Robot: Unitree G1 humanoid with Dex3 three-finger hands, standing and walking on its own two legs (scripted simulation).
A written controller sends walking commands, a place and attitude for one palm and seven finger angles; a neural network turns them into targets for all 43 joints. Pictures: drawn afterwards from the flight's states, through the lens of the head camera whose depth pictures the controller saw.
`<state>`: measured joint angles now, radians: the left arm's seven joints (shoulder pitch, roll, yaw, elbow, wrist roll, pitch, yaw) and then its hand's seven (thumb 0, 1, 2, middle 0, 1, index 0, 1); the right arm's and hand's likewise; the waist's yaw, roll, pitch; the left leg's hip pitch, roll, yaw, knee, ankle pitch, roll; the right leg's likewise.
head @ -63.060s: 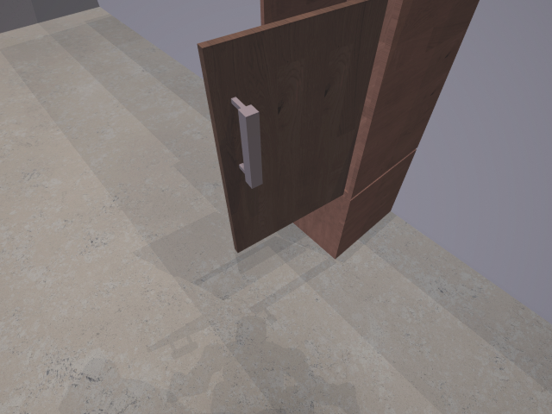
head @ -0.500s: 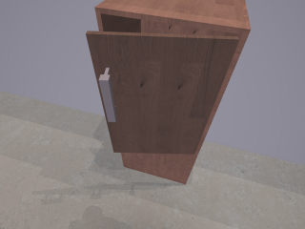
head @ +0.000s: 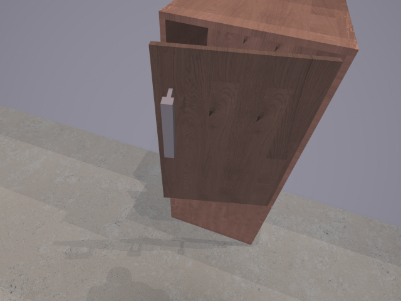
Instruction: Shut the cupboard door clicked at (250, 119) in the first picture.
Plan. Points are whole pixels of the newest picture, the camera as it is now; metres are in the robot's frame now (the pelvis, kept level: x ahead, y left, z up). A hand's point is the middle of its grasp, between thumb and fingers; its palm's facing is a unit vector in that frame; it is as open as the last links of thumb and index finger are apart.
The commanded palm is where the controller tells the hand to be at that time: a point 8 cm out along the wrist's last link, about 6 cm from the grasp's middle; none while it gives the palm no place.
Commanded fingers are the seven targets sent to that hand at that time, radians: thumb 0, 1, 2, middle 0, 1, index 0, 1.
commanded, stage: come to a stop and stand still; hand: left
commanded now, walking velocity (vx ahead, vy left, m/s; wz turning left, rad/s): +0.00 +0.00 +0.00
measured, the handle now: (170, 124) +0.51 +0.12 +0.06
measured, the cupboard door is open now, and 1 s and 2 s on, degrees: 15 15 15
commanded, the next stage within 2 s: look again from close up in 0.08 s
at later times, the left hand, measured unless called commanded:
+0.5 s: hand out of the picture -0.08 +0.16 -0.18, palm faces +0.05 -0.99 -0.14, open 7.3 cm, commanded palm none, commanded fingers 0.00 0.90 0.90 -0.20 -0.30 -0.20 -0.30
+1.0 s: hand out of the picture -0.13 +0.16 -0.18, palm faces +0.10 -0.99 -0.10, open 7.3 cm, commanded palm none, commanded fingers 0.00 0.90 0.90 -0.20 -0.30 -0.20 -0.30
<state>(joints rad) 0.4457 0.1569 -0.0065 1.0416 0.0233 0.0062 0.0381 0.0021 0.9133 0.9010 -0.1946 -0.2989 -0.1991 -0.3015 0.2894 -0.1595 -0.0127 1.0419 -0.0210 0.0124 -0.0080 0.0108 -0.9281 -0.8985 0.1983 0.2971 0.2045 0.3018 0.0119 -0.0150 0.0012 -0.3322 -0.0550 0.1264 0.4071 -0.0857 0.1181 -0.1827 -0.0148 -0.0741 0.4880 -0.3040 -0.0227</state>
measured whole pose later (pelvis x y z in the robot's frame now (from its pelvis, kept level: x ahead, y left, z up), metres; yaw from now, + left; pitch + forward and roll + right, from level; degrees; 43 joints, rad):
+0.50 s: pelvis -0.01 +0.01 +0.00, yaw +0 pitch -1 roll -1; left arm 0.46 0.15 -0.01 1.09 0.03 -0.01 0.04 0.00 0.91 0.90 -0.19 -0.30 -0.20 -0.30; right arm 0.26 -0.16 -0.01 1.09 -0.02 0.01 -0.01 0.00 -0.92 -0.90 0.20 0.30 0.20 0.30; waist 0.02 -0.03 -0.02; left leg -0.30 -0.08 0.13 0.32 -0.05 0.11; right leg -0.17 -0.02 -0.04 0.45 -0.27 -0.01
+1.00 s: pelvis -0.06 +0.02 +0.00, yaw +1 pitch -2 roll -3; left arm 0.48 0.12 0.03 1.09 0.02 0.03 0.04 0.00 0.91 0.90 -0.19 -0.30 -0.20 -0.30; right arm 0.31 -0.11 -0.04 1.10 -0.02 0.06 -0.02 0.01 -0.92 -0.90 0.20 0.30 0.20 0.30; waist 0.01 -0.03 -0.02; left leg -0.45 -0.06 0.08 0.74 -0.32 0.01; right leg -0.21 0.00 -0.04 0.44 -0.28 -0.04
